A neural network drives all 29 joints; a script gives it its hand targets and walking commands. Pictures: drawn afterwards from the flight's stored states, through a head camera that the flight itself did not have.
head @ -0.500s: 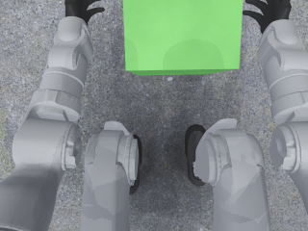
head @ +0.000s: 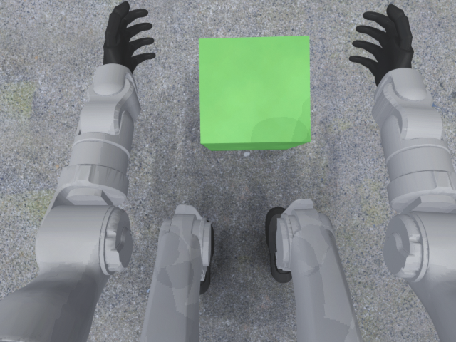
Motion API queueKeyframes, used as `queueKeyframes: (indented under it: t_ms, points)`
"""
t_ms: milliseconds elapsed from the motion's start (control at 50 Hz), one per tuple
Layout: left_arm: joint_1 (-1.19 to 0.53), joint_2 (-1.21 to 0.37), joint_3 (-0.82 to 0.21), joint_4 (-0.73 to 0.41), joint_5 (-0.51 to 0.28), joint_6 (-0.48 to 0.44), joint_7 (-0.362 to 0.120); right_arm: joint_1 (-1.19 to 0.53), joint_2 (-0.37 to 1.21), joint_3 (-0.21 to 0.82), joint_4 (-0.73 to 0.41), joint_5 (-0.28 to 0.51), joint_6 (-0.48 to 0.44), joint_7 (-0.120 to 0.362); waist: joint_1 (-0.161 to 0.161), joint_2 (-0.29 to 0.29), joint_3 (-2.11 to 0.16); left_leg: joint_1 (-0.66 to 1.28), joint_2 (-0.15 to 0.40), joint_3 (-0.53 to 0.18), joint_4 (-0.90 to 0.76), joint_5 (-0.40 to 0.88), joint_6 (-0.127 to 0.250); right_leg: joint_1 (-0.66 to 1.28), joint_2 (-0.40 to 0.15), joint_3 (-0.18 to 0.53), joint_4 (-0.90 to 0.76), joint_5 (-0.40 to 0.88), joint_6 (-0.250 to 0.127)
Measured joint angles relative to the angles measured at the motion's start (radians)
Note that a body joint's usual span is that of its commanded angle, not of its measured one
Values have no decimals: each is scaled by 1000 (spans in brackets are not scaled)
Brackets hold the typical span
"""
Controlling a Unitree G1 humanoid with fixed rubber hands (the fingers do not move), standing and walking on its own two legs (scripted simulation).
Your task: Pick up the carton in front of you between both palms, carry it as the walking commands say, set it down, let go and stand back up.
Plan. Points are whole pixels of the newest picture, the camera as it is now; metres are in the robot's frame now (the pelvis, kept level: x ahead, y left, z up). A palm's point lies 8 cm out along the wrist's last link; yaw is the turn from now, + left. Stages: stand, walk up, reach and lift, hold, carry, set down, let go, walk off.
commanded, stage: set down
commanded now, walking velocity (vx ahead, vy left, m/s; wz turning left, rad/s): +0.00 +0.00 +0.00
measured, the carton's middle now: (250, 104) +0.52 -0.04 -0.36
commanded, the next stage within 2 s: let go in 0.44 s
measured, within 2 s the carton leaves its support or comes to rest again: neither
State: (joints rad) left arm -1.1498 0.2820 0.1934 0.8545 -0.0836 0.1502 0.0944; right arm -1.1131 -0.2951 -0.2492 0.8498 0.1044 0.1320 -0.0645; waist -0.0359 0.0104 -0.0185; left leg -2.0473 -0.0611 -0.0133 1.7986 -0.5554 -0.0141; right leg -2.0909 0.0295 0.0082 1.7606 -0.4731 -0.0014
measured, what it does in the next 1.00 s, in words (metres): rises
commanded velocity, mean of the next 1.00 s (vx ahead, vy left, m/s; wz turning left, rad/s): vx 0.00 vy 0.00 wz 0.00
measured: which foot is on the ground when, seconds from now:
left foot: down 0.00-1.00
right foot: down 0.00-1.00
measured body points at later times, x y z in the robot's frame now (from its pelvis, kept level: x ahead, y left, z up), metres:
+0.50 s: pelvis +0.03 +0.00 +0.14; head +0.32 -0.01 +0.48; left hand +0.54 +0.17 +0.03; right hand +0.51 -0.23 +0.03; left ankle +0.09 +0.12 -0.45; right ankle +0.11 -0.11 -0.45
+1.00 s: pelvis +0.10 -0.01 +0.25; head +0.27 -0.01 +0.67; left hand +0.40 +0.21 +0.15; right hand +0.38 -0.24 +0.15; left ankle +0.09 +0.12 -0.45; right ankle +0.11 -0.11 -0.45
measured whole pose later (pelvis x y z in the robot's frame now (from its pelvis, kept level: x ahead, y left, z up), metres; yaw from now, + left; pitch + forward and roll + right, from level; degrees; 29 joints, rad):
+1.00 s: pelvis +0.10 -0.01 +0.25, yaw -1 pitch +26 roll +0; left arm -0.22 0.18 0.14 0.60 0.03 0.01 -0.02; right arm -0.19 -0.19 -0.14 0.58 -0.01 0.01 0.05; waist -0.02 0.00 -0.10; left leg -0.87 -0.03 -0.05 0.75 -0.34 0.00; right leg -0.91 0.03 0.02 0.74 -0.29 -0.01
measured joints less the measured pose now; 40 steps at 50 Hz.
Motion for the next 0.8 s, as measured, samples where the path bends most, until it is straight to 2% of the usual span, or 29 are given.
queueKeyframes:
  t_ms: [140, 420, 540, 680, 800]
  points:
    - [54, -7, 20, -41, 14, 20, -22, 52, 9, -7, -48, -12, 25, 20, 0, 2, -44, 101, 5, -3, -143, 28, 1, 102, 3, 5, -140, 25, 0]
    - [132, -33, 63, -25, 60, -9, -68, 128, 45, -45, -42, -70, 0, 57, 2, 2, -96, 348, 10, -11, -465, 119, 4, 352, 1, 13, -457, 107, 0]
    - [174, -55, 79, -23, 109, -23, -78, 167, 58, -58, -34, -117, -16, 74, 5, 2, -96, 455, 13, -16, -596, 160, 4, 461, 0, 14, -587, 145, -1]
    - [398, -98, 48, -137, 164, -26, -71, 384, 80, -18, -135, -180, -21, 101, 13, 0, -82, 646, 15, -21, -750, 188, 4, 651, -1, 16, -734, 167, -6]
    - [641, -106, 6, -229, 141, -56, -85, 619, 84, 37, -222, -158, -46, 116, 12, -5, -57, 867, 21, -27, -879, 198, 5, 870, 0, 14, -856, 172, -10]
